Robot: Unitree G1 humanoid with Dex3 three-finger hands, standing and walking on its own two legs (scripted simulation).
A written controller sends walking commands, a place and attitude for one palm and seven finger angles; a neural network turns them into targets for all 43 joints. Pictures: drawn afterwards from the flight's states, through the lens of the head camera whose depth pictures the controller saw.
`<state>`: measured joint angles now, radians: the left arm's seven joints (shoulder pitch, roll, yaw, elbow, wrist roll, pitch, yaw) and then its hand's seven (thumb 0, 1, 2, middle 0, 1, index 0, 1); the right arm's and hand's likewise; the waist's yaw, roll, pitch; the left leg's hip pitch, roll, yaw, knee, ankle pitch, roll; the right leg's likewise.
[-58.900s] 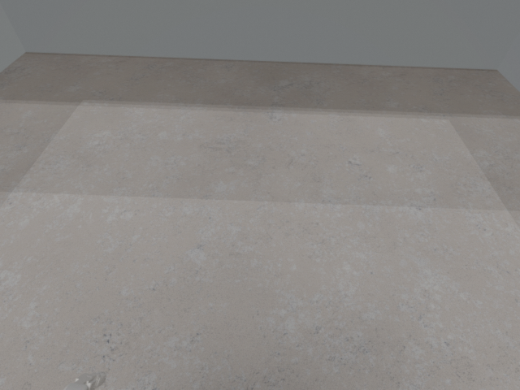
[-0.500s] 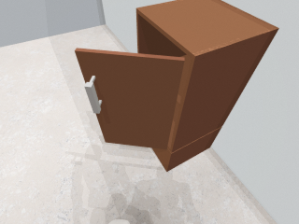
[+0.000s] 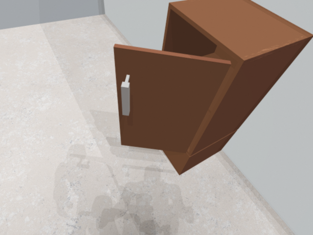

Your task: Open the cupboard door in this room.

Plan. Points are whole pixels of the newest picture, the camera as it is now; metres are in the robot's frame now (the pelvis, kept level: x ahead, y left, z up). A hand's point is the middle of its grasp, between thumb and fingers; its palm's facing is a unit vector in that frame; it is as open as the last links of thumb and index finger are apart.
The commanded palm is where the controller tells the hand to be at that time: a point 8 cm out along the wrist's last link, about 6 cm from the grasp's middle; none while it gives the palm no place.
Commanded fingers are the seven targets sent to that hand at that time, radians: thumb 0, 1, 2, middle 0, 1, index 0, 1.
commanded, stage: come to a stop and stand still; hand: left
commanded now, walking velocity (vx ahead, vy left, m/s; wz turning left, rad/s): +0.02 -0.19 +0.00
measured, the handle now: (126, 95) +0.55 +0.15 -0.03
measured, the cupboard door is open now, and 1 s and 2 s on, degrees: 54 54 54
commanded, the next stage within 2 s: look again from close up in 0.98 s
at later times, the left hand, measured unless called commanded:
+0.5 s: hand out of the picture +0.01 +0.12 -0.17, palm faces +0.02 -0.97 -0.22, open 7.3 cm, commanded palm none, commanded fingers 0.00 0.90 0.90 -0.20 -0.30 -0.20 -0.30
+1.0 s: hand out of the picture -0.08 +0.05 -0.18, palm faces +0.09 -0.99 -0.12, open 7.4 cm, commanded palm none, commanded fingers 0.00 0.90 0.90 -0.20 -0.30 -0.20 -0.30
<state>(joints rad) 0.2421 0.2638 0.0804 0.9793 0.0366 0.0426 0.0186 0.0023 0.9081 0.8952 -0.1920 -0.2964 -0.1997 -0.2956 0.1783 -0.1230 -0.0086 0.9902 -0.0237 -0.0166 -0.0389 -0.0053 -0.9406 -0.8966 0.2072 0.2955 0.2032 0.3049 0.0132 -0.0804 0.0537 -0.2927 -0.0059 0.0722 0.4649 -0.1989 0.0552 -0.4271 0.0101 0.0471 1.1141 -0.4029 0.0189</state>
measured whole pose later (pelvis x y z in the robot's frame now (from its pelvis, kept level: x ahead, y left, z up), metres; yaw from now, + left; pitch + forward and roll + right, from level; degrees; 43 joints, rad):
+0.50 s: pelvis -0.03 -0.06 +0.00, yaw +1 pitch +0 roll +0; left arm 0.27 0.16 0.03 1.05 0.02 0.01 0.03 0.00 0.93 0.89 -0.20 -0.30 -0.20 -0.30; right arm 0.40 -0.15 -0.03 1.15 -0.02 0.04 -0.02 0.01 -0.91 -0.90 0.20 0.29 0.20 0.30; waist -0.05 0.02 -0.01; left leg -0.34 0.04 0.02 0.55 -0.28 -0.02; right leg -0.11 0.01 -0.06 0.41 -0.30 -0.03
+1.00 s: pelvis -0.01 -0.09 +0.00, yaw +1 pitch -1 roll +1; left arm 0.38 0.08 0.00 1.15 0.02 -0.01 0.04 0.00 0.90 0.89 -0.20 -0.30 -0.20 -0.30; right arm 0.25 -0.13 -0.01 1.16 -0.01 0.00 -0.06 0.02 -0.94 -0.90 0.20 0.29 0.20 0.30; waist 0.02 -0.03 0.04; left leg -0.19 0.06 0.04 0.43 -0.22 -0.05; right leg -0.06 0.05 -0.07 0.39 -0.32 -0.07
